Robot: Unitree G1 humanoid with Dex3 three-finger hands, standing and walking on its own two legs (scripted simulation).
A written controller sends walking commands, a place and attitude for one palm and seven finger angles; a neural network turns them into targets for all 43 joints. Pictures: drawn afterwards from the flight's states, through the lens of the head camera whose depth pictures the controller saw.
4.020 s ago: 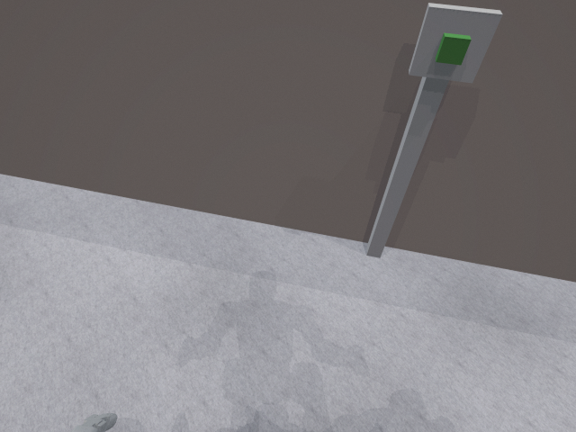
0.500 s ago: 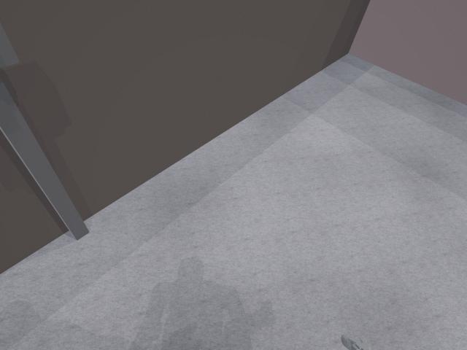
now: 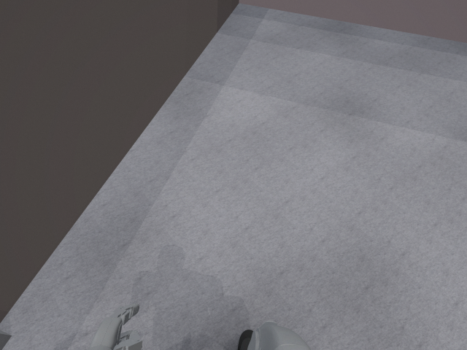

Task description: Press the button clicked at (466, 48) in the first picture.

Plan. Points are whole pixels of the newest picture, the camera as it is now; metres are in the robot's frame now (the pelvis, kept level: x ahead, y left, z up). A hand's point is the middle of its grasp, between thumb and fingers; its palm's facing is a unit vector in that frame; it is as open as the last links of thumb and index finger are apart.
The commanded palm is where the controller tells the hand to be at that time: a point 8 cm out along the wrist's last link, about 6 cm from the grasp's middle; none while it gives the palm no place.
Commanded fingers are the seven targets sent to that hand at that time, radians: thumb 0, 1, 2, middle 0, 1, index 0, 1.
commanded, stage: walk to a spot facing it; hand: left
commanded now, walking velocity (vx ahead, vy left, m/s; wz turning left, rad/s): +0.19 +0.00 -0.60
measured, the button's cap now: out of the picture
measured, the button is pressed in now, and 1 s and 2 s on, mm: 0 0 0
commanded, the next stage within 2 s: turn to face it in 0.02 s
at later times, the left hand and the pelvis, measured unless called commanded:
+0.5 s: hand (136, 330) +0.17 +0.19 -0.15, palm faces +0.11 -0.97 -0.20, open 7.3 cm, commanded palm none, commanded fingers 0.00 0.90 0.90 -0.20 -0.30 -0.20 -0.30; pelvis +0.13 +0.01 +0.02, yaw +3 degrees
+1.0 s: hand (133, 310) +0.20 +0.20 -0.12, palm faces +0.31 -0.91 -0.29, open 7.4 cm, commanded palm none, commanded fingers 0.00 0.90 0.90 -0.20 -0.30 -0.20 -0.30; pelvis +0.14 -0.03 +0.02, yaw +18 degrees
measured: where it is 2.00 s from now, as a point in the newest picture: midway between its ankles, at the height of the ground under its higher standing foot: outside the picture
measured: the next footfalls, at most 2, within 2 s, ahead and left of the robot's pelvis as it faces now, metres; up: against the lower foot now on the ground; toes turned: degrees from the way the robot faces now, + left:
left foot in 0.52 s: +0.17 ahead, +0.13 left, +0.00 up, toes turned +10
right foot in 0.96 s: +0.22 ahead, -0.15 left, +0.00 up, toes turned +14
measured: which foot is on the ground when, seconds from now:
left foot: up 0.00-0.50, down 0.52-0.96, up 0.98-1.00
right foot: down 0.00-0.56, up 0.58-0.94, down 0.96-1.00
